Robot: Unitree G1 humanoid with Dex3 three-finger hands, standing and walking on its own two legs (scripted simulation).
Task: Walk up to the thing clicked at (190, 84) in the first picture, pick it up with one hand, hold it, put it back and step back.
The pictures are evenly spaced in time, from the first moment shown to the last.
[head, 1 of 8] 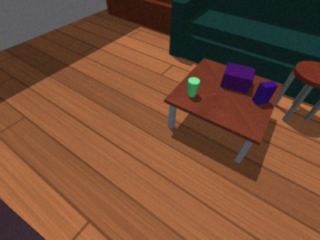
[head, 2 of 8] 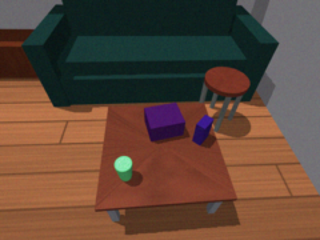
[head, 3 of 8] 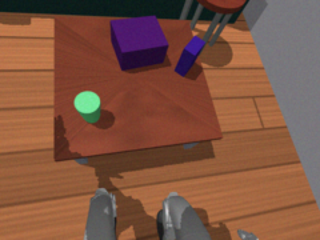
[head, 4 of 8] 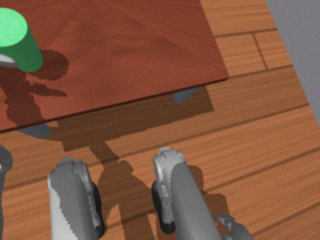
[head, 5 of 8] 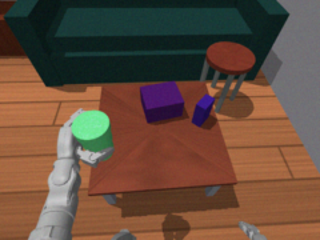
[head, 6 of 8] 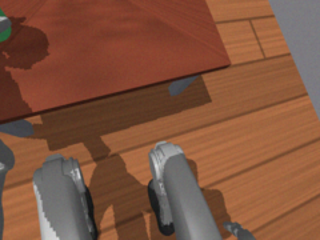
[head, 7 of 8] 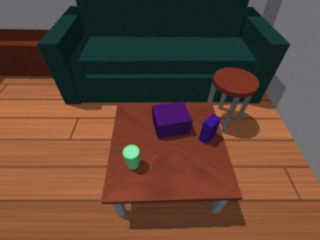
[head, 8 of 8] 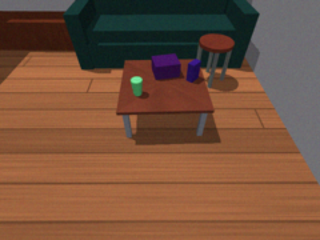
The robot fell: no
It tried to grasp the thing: yes
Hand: left
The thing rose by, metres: 0.41
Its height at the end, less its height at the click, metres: +0.00
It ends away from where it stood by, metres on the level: 0.04
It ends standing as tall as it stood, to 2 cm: yes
